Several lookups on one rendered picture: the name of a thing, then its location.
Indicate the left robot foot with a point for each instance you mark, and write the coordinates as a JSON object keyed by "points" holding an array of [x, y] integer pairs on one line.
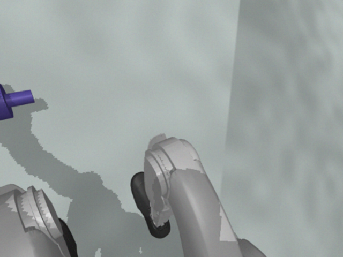
{"points": [[70, 242]]}

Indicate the bottle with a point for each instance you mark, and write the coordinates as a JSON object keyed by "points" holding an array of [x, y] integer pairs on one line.
{"points": [[7, 101]]}

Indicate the right robot hand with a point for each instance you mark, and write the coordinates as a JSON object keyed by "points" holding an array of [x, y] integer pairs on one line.
{"points": [[248, 249]]}

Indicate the right robot foot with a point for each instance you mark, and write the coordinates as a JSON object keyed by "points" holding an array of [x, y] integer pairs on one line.
{"points": [[143, 204]]}

